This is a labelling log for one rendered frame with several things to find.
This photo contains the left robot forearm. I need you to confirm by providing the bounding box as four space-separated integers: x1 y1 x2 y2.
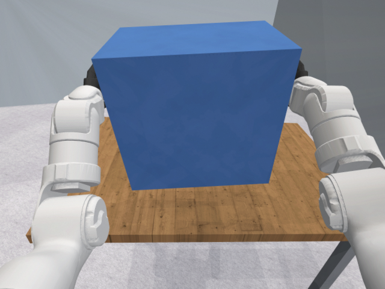
31 85 105 245

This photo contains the robot right upper arm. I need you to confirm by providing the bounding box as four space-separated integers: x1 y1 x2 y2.
319 167 385 289

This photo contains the right robot hand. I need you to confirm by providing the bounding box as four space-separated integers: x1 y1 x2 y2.
288 61 308 106

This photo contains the robot left upper arm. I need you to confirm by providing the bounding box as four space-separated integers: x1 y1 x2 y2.
0 194 109 289

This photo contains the carton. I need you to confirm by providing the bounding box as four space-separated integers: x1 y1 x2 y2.
91 20 302 190

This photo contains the table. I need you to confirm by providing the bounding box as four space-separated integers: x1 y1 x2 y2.
26 117 355 289

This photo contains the left robot hand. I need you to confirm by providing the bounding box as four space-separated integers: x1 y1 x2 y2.
84 65 106 108

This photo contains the right robot forearm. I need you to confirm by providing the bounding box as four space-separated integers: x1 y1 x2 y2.
288 76 385 174

